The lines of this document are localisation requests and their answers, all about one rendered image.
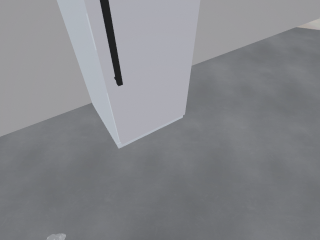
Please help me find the fridge door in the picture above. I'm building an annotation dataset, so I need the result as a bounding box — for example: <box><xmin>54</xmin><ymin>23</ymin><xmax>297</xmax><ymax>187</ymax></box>
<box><xmin>84</xmin><ymin>0</ymin><xmax>201</xmax><ymax>145</ymax></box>

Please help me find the handle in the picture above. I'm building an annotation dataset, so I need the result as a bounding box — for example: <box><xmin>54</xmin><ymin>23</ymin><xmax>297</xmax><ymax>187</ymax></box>
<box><xmin>100</xmin><ymin>0</ymin><xmax>123</xmax><ymax>86</ymax></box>

